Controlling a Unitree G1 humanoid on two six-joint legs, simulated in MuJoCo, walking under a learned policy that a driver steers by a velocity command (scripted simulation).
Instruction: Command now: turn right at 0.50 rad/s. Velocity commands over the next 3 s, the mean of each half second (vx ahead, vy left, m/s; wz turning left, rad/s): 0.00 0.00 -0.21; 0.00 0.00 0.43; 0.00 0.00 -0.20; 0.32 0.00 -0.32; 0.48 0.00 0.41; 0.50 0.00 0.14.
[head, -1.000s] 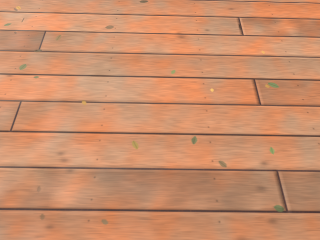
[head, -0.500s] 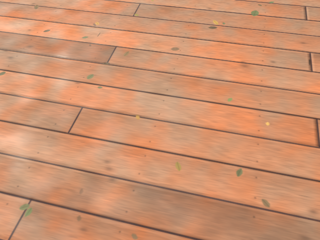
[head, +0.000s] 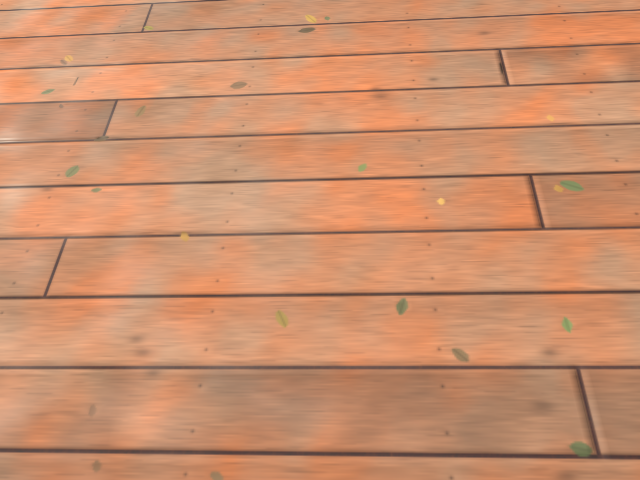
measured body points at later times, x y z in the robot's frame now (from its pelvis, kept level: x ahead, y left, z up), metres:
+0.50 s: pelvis +0.02 +0.01 +0.01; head +0.04 +0.01 +0.46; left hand +0.21 +0.24 -0.09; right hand +0.11 -0.28 -0.10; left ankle +0.04 +0.16 -0.73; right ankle +0.02 -0.08 -0.73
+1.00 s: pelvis +0.02 +0.07 +0.00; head +0.06 +0.09 +0.45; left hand +0.09 +0.38 -0.11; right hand +0.25 -0.17 -0.08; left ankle +0.01 +0.17 -0.73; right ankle +0.01 -0.08 -0.72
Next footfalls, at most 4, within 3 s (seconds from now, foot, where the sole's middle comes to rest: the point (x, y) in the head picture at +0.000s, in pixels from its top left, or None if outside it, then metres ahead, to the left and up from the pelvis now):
0.42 left None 0.08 0.15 -0.76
0.98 left None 0.05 0.18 -0.76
1.50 right None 0.03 -0.05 -0.76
2.02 left None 0.37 0.14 -0.76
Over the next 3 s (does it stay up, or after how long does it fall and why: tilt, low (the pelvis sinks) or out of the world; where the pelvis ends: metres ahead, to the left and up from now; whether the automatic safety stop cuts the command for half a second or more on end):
stays up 0.74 0.10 0.00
